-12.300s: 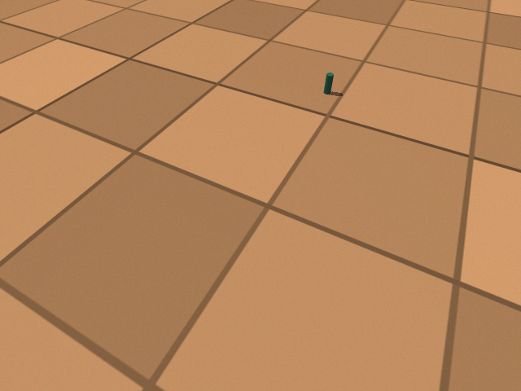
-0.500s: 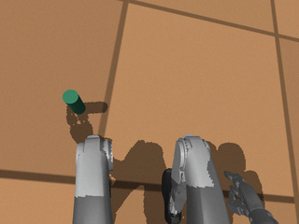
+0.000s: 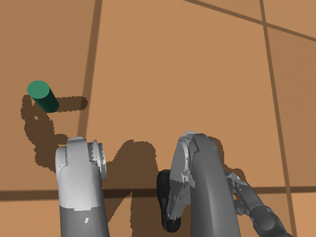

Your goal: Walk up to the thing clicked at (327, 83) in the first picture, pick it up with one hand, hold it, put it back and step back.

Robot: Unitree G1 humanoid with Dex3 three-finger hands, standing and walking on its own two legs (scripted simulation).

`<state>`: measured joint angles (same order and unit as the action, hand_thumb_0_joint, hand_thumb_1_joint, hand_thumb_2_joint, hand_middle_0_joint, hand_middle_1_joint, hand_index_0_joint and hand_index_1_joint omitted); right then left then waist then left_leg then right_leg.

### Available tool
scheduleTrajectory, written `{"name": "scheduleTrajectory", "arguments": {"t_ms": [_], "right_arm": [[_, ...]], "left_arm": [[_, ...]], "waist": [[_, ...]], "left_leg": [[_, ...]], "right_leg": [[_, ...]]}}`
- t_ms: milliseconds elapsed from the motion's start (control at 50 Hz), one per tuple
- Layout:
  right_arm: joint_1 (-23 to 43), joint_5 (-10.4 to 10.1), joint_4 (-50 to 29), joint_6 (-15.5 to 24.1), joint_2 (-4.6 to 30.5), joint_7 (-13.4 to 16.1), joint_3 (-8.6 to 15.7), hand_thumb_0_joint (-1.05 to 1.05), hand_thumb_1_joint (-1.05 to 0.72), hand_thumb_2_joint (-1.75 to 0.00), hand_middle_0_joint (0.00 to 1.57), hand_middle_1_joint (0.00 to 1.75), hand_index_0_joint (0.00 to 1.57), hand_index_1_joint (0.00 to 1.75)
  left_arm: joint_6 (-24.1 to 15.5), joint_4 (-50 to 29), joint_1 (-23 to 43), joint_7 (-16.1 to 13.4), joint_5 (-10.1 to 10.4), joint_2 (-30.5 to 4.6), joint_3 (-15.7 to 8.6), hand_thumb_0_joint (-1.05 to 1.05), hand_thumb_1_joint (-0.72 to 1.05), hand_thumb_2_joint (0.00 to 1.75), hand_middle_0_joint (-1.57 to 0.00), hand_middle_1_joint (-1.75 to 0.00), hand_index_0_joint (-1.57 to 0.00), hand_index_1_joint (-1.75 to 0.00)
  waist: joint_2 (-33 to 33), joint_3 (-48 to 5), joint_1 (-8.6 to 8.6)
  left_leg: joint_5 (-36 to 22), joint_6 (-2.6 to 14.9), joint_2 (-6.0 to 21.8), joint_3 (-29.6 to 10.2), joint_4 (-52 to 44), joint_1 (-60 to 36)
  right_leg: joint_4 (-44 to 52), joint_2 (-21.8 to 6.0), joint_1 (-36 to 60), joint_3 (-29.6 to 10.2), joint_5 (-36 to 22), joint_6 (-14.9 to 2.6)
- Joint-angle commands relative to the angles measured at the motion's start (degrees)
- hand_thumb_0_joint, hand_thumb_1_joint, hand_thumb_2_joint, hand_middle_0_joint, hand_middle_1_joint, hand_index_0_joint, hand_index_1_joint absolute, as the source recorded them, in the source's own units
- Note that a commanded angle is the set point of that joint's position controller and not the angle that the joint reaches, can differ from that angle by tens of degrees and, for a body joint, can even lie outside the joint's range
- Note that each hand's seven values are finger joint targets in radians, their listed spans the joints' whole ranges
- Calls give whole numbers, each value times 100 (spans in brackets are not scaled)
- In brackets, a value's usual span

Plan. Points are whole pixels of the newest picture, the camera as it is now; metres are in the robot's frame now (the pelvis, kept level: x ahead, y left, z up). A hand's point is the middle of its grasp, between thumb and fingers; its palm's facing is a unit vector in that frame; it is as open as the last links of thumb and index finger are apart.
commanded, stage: approach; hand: left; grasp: from the side
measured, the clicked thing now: (45, 98) +0.47 +0.29 -0.25
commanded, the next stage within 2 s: close in in 0.16 s
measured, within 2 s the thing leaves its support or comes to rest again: neither
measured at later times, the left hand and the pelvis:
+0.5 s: hand (23, 111) +0.41 +0.32 -0.21, palm faces +0.30 -0.95 +0.03, open 17.6 cm; pelvis -0.01 +0.01 -0.04, yaw -5 degrees
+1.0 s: hand (44, 110) +0.42 +0.28 -0.22, palm faces +0.31 -0.95 +0.01, open 16.8 cm; pelvis -0.02 +0.02 -0.05, yaw -7 degrees
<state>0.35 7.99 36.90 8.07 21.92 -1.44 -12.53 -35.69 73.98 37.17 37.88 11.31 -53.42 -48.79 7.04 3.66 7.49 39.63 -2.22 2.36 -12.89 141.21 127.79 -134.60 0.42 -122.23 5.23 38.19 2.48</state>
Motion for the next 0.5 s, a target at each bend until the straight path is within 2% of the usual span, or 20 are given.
{"name": "scheduleTrajectory", "arguments": {"t_ms": [0, 20, 40, 60, 80, 100, 120, 140, 160, 200, 240, 260, 280, 300, 340, 360, 380, 400, 440, 480], "right_arm": [[-382, 204, -342, -90, 1667, 56, 365, 0, -91, -90, 20, 30, 20, 30], [-351, 250, -302, -131, 1673, 40, 306, 0, -91, -90, 20, 30, 20, 30], [-305, 300, -265, -180, 1671, 26, 267, 0, -92, -90, 20, 30, 20, 30], [-312, 340, -252, -221, 1673, 6, 225, 0, -92, -91, 20, 30, 20, 30], [-157, 385, -344, -251, 1770, 11, 202, 0, -92, -91, 20, 30, 20, 30], [-98, 423, -332, -300, 1780, 4, 161, 0, -92, -91, 20, 30, 20, 30], [-41, 470, -364, -330, 1799, -8, 109, 0, -93, -91, 20, 30, 20, 30], [17, 499, -369, -360, 1821, -21, 68, 0, -93, -91, 20, 30, 20, 30], [63, 529, -400, -375, 1792, -30, -16, 0, -93, -91, 20, 30, 20, 30], [174, 617, -408, -423, 1853, -36, -133, 0, -94, -91, 20, 30, 20, 30], [352, 677, -514, -438, 1833, -68, -251, 0, -94, -91, 20, 30, 20, 30], [377, 724, -459, -462, 1902, -77, -275, 0, -94, -91, 20, 30, 20, 30], [403, 757, -510, -473, 1897, -97, -367, 0, -94, -91, 20, 30, 20, 30], [445, 795, -470, -496, 1929, -113, -415, 0, -94, -91, 20, 30, 20, 30], [544, 869, -529, -535, 1948, -153, -535, 0, -94, -91, 20, 30, 20, 30], [550, 910, -509, -565, 1989, -167, -580, 0, -94, -91, 20, 30, 20, 30], [663, 940, -593, -587, 1981, -194, -623, 0, -94, -91, 20, 30, 20, 30], [716, 971, -597, -604, 2014, -210, -636, 0, -94, -91, 20, 30, 20, 30], [650, 1074, -517, -678, 2063, -235, -663, 0, -94, -91, 20, 30, 20, 30], [751, 1156, -543, -744, 2046, -274, -716, 0, -94, -91, 20, 30, 20, 30]], "left_arm": [[-841, -1103, 933, -292, 75, -2295, -348, 0, -61, 6, -8, -12, -7, -13], [-925, -979, 824, -333, 56, -2138, -238, 0, -60, 5, -8, -12, -7, -13], [-1014, -959, 926, -361, 30, -1908, -48, 0, -61, 5, -8, -12, -7, -13], [-1096, -1012, 953, -417, 9, -1854, 13, 0, -61, 7, -8, -13, -7, -14], [-1210, -1208, 1010, -498, -41, -2130, -107, 0, -61, 7, -8, -14, -7, -15], [-1252, -968, 804, -574, -85, -2041, -78, 0, -61, 8, -7, -14, -6, -15], [-1311, -812, 700, -619, -88, -1850, 7, 0, -61, 7, -7, -14, -7, -14], [-1399, -762, 730, -676, -70, -1815, 31, 0, -61, 8, -7, -14, -6, -14], [-1489, -664, 788, -694, -1, -1516, 222, 0, -61, 7, -7, -14, -7, -15], [-1678, -474, 829, -847, -16, -1702, 181, 0, -61, 7, -8, -14, -7, -14], [-1849, -182, 847, -950, 13, -1168, 563, 0, -61, 7, -7, -14, -6, -14], [-1959, -76, 765, -1031, -17, -1375, 458, 0, -61, 2, -8, -12, -8, -11], [-2047, -23, 738, -1106, 1, -1284, 522, 0, -61, 2, -7, -12, -8, -11], [-2143, 88, 684, -1195, -18, -1421, 459, 0, -61, 2, -8, -12, -8, -11], [-2341, 92, 621, -1382, -9, -1331, 478, 0, -61, 2, -8, -11, -8, -11], [-2430, 150, 606, -1492, -3, -1393, 407, 0, -61, 3, -7, -11, -8, -11], [-2512, 159, 627, -1587, 5, -1120, 551, 0, -61, 3, -7, -11, -8, -11], [-2588, 120, 633, -1704, -35, -1098, 561, 0, -61, 3, -7, -12, -8, -11], [-2717, 91, 486, -1971, -119, -1375, 363, 0, -61, 4, -7, -11, -8, -11], [-2835, 0, 587, -2173, -182, -1221, 488, 0, -59, 5, -7, -10, -7, -10]], "waist": [[-2450, -3548, -82], [-2496, -3564, -34], [-2544, -3533, 88], [-2512, -3470, 144], [-2783, -3499, 102], [-2851, -3450, 100], [-2752, -3417, 187], [-2698, -3277, 254], [-2478, -3235, 373], [-2455, -3031, 454], [-2179, -2786, 629], [-2189, -2731, 629], [-2129, -2756, 657], [-2184, -2651, 643], [-2232, -2685, 659], [-2317, -2638, 669], [-2310, -2578, 718], [-2431, -2442, 714], [-2562, -2474, 702], [-2628, -2305, 756]], "left_leg": [[-878, 144, 117, 555, -1591, -2873], [-954, 129, 124, 537, -1527, -2923], [-970, 120, 136, 521, -1448, -2963], [-927, 109, 141, 475, -1442, -2931], [-1039, 83, 149, 454, -1438, -3034], [-1161, 56, 160, 413, -1423, -3123], [-1168, 63, 164, 388, -1315, -3060], [-1107, 67, 179, 358, -1268, -2933], [-1117, 85, 185, 328, -1163, -2880], [-930, 111, 182, 295, -1049, -2650], [-762, 127, 198, 240, -938, -2477], [-693, 122, 205, 205, -910, -2449], [-835, 109, 207, 183, -847, -2502], [-792, 105, 211, 154, -822, -2408], [-962, 63, 223, 87, -798, -2542], [-1029, 50, 228, 62, -781, -2565], [-1043, 22, 232, 15, -800, -2627], [-997, -3, 243, -28, -841, -2655], [-1138, -12, 261, -46, -779, -2716], [-1055, -17, 262, -70, -760, -2576]], "right_leg": [[885, 204, 1410, 652, -711, -421], [819, 212, 1461, 679, -779, -415], [797, 209, 1416, 692, -808, -410], [778, 226, 1394, 741, -777, -406], [684, 220, 1407, 759, -888, -417], [605, 218, 1358, 792, -958, -418], [598, 232, 1406, 831, -988, -403], [568, 238, 1377, 855, -963, -409], [607, 260, 1447, 879, -1006, -381], [600, 286, 1541, 927, -951, -360], [616, 315, 1520, 995, -876, -337], [590, 336, 1523, 1028, -842, -338], [580, 356, 1635, 1064, -971, -322], [536, 368, 1662, 1088, -951, -326], [468, 390, 1786, 1167, -1103, -318], [434, 398, 1823, 1190, -1169, -316], [417, 404, 1773, 1244, -1160, -309], [369, 402, 1685, 1287, -1121, -317], [342, 423, 1829, 1295, -1262, -308], [320, 428, 1843, 1313, -1244, -299]]}}
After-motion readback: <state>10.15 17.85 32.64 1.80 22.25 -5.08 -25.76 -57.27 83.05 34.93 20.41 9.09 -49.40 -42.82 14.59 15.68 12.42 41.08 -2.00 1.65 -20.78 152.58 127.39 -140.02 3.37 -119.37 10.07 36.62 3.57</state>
